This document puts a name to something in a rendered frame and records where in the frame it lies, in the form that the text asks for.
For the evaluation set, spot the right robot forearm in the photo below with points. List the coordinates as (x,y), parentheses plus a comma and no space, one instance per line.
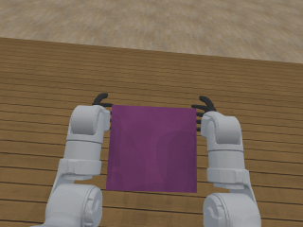
(226,167)

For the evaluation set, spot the left robot forearm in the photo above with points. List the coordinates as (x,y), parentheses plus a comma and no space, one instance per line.
(81,159)

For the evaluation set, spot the left robot hand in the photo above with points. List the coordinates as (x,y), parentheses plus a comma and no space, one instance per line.
(99,98)

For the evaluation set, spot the left robot upper arm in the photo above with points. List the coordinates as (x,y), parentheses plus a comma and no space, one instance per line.
(74,205)

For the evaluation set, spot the carton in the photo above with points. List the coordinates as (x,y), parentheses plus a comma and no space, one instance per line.
(152,149)

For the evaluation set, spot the right robot hand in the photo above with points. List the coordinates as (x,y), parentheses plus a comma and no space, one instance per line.
(208,108)

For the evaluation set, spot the right robot upper arm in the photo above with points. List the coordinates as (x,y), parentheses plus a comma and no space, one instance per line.
(230,210)

